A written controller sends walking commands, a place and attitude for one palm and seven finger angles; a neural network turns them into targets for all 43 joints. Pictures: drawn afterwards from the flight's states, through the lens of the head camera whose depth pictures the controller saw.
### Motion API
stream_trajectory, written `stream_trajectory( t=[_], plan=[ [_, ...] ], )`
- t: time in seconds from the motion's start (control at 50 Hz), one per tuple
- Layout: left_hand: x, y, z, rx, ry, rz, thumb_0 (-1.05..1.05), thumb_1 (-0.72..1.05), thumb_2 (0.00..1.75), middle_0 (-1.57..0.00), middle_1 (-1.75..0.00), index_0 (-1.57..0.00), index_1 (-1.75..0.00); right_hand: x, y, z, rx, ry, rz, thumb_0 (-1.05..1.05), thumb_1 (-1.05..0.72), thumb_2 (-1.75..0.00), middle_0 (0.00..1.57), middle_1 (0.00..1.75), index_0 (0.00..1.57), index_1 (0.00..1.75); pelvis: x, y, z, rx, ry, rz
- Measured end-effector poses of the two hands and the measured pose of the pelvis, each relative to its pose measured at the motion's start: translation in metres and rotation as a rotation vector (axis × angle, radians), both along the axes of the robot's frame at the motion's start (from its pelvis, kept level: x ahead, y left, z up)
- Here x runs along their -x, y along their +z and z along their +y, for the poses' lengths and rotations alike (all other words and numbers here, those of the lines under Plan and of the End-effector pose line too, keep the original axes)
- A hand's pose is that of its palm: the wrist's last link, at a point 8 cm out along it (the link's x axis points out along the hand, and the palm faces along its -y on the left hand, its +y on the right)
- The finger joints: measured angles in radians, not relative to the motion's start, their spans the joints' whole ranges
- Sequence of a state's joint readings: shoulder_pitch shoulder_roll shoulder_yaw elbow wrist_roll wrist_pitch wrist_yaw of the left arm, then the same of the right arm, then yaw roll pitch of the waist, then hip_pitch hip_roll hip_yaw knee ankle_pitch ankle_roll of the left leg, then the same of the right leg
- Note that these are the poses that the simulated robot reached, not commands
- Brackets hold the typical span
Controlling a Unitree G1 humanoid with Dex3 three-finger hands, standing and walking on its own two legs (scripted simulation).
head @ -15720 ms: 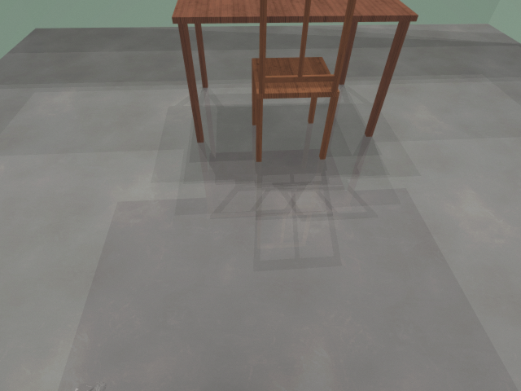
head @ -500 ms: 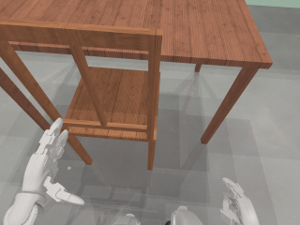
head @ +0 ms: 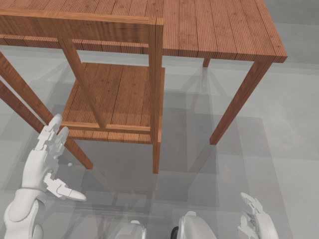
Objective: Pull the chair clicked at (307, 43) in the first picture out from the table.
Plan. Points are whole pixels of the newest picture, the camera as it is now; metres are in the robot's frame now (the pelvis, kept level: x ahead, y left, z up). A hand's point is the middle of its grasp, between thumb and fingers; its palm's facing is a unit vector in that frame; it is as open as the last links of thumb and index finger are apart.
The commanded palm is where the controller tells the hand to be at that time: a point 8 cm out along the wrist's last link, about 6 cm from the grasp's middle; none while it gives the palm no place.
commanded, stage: aim the fingers beside a spindle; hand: left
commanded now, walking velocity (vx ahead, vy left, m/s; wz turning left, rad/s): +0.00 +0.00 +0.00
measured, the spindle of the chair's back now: (88, 93) +0.48 +0.22 +0.03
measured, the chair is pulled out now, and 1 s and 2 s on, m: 0.00 0.00 0.00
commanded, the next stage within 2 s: none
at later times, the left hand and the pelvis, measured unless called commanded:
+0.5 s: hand (77, 158) +0.30 +0.21 +0.01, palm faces -0.02 -1.00 -0.03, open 16.9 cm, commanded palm +0.29 +0.26 +0.01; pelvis -0.01 +0.01 -0.01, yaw +0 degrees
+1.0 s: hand (90, 146) +0.34 +0.19 +0.00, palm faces -0.04 -1.00 -0.05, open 16.9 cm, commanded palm +0.31 +0.25 -0.01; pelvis -0.02 +0.01 -0.03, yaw +0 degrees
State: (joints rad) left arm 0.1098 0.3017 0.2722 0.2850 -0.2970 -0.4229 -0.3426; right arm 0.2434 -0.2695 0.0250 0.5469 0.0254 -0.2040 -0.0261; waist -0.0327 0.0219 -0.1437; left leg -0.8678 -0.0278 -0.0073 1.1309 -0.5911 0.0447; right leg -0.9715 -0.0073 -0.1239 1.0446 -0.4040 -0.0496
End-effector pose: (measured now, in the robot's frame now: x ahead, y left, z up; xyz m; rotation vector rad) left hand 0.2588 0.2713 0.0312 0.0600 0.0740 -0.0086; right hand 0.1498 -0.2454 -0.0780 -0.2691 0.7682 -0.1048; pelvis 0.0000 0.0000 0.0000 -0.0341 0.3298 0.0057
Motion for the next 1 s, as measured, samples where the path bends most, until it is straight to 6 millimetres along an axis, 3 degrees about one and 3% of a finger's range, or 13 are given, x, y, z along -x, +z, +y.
stream_trajectory(
  t=[0.52,0.7,0.84,1.0],
  plan=[
    [-0.025,-0.024,-0.003,0.028,-0.014,-0.020,-0.01,-0.50,0.30,-0.06,-0.08,-0.06,-0.08,0.009,-0.020,0.014,-0.002,0.017,0.042,0.01,-0.90,-0.90,0.21,0.30,0.20,0.30,0.010,-0.015,0.012,0.005,-0.001,0.039],
    [-0.042,-0.022,-0.018,0.028,-0.050,-0.064,-0.02,-0.50,0.30,-0.05,-0.08,-0.06,-0.08,0.017,-0.031,0.015,-0.006,0.010,0.080,0.01,-0.90,-0.90,0.21,0.30,0.20,0.30,0.014,-0.021,0.014,0.005,0.000,0.051],
    [-0.053,-0.038,-0.016,0.021,-0.016,-0.014,-0.01,-0.50,0.30,-0.06,-0.08,-0.06,-0.08,0.026,-0.038,0.011,-0.010,-0.008,0.114,0.01,-0.90,-0.90,0.21,0.30,0.20,0.30,0.016,-0.026,0.011,-0.002,-0.009,0.064],
    [-0.058,-0.027,-0.025,0.011,-0.030,-0.074,-0.02,-0.50,0.30,-0.05,-0.08,-0.06,-0.08,0.035,-0.044,0.005,-0.012,-0.017,0.153,0.01,-0.90,-0.90,0.21,0.30,0.20,0.30,0.016,-0.026,0.007,-0.003,-0.007,0.070]
  ],
)
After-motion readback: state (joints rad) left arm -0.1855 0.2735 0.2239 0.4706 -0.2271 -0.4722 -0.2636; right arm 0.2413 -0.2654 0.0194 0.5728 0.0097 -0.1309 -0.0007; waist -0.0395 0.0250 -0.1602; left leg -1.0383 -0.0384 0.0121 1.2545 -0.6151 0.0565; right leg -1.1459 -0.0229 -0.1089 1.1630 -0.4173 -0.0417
